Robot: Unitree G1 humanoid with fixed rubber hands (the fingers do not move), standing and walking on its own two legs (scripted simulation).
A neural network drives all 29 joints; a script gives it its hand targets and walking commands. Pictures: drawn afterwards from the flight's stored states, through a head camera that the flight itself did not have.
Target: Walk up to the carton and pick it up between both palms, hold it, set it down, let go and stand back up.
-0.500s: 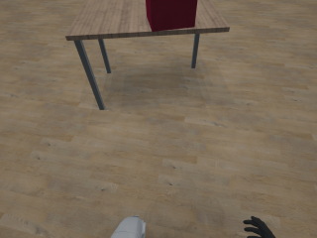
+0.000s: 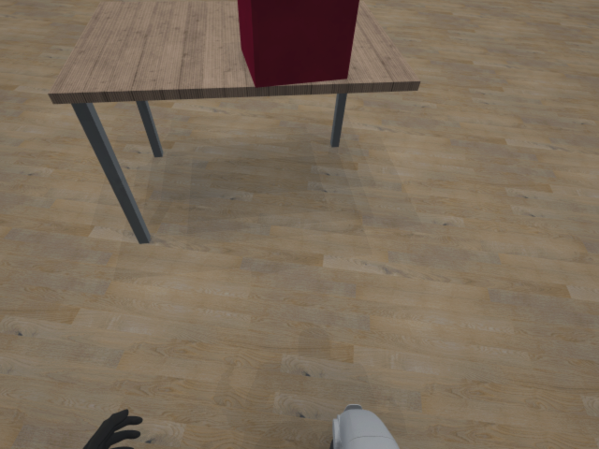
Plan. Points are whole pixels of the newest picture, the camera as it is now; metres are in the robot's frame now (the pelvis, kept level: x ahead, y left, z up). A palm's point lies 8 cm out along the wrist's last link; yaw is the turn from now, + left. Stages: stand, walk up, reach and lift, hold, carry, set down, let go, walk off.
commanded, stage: walk up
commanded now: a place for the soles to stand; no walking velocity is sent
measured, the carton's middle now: (293, 24) +1.17 -0.07 +0.05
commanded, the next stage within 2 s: none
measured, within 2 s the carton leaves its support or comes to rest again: neither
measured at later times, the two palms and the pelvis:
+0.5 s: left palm out of the picture +0.16 +0.24 -0.09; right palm (430, 278) +0.39 -0.27 -0.08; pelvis +0.22 -0.04 +0.00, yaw +2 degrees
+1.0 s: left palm (180, 211) +0.57 +0.20 -0.08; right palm (451, 282) +0.40 -0.32 -0.11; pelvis +0.42 -0.04 -0.01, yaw -1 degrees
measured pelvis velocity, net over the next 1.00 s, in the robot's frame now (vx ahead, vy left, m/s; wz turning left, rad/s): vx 0.42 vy -0.04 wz -0.02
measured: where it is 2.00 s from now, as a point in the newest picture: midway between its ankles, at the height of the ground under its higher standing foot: (289, 301)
